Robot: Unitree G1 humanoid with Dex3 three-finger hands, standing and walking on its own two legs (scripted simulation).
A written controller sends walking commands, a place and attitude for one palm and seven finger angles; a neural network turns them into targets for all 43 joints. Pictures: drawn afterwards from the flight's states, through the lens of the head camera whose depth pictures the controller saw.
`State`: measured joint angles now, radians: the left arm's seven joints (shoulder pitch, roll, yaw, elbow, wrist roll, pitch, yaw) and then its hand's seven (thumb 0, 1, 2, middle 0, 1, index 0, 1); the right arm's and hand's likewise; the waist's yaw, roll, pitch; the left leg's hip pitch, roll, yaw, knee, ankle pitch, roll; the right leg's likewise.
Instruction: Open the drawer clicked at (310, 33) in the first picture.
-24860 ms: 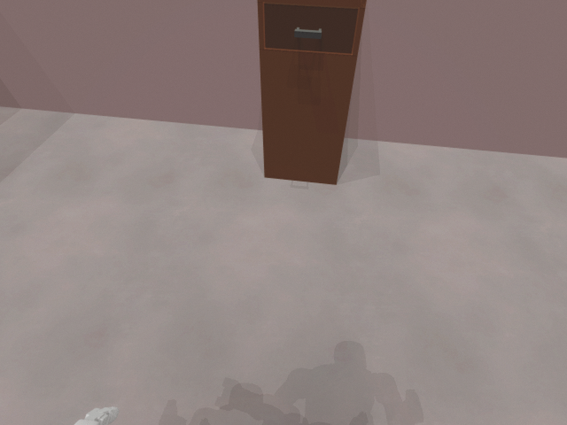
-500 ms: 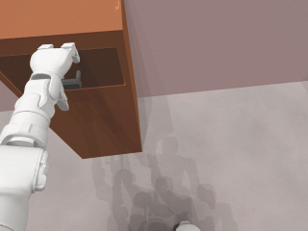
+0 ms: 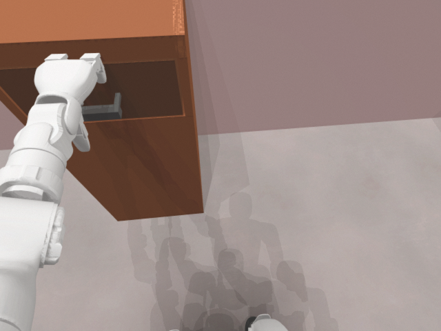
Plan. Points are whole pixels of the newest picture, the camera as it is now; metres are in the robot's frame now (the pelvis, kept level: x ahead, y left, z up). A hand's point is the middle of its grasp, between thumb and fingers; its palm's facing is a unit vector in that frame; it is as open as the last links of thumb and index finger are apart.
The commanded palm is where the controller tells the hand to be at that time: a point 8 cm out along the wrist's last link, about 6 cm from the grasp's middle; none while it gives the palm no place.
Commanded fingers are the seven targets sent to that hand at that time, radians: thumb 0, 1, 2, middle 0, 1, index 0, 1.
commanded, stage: re-aim the fingers above the handle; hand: left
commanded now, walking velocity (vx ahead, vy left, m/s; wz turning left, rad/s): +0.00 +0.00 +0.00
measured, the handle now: (96, 105) +0.56 +0.23 +0.03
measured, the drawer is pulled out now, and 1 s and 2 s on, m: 0.00 0.00 0.00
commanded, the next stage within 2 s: lower the fingers behind the handle in 1.00 s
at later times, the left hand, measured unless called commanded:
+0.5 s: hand (78, 100) +0.51 +0.23 +0.10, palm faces -0.03 +0.03 -1.00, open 13.7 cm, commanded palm +0.49 +0.22 +0.14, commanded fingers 0.00 -0.50 0.30 -0.30 -1.20 -0.30 -1.20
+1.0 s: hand (97, 94) +0.52 +0.19 +0.10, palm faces +0.02 +0.03 -1.00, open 13.4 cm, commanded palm +0.49 +0.22 +0.14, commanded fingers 0.00 -0.50 0.30 -0.30 -1.20 -0.30 -1.20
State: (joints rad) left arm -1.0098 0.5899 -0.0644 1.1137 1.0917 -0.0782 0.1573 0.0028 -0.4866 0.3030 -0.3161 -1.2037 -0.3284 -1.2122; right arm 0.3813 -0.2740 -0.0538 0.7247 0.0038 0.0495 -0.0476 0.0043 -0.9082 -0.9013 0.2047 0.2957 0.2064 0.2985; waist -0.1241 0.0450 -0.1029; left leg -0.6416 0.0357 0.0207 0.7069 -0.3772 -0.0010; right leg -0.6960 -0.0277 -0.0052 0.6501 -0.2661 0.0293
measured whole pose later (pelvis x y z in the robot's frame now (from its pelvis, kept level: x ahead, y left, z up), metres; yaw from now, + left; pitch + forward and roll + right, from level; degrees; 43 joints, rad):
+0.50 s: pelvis +0.01 +0.00 +0.00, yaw -1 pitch +16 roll +0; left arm -0.94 0.54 -0.03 1.08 1.08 0.01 0.18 0.00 -0.49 0.30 -0.33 -1.21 -0.33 -1.21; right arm 0.34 -0.26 -0.04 0.72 0.00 0.08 -0.03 0.00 -0.91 -0.90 0.21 0.30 0.21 0.30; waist -0.10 0.07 -0.11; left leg -0.57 0.04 0.03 0.66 -0.37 0.00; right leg -0.64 -0.02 0.01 0.63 -0.27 0.03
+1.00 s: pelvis +0.00 -0.01 +0.00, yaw -1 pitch +17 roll +0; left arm -0.99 0.52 -0.01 1.10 1.10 0.03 0.23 0.00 -0.49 0.30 -0.36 -1.24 -0.37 -1.26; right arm 0.30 -0.27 -0.03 0.73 0.01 0.09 -0.03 0.01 -0.91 -0.90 0.20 0.30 0.21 0.30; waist -0.13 0.07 -0.10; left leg -0.59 0.04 0.05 0.67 -0.36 -0.01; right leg -0.68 -0.02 0.02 0.65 -0.26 0.03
